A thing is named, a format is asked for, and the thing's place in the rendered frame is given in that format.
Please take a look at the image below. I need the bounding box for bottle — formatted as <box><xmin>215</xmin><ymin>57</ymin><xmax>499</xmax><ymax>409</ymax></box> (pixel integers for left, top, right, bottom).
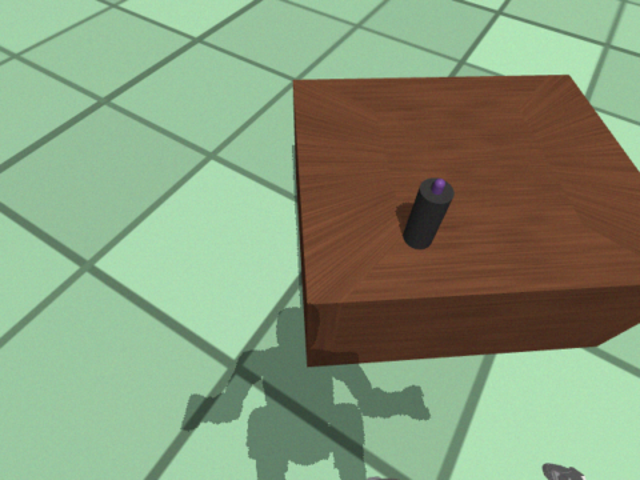
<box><xmin>403</xmin><ymin>178</ymin><xmax>454</xmax><ymax>250</ymax></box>

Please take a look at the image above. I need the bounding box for right robot hand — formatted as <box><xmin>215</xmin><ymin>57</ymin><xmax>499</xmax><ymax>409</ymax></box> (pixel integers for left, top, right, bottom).
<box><xmin>542</xmin><ymin>463</ymin><xmax>586</xmax><ymax>480</ymax></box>

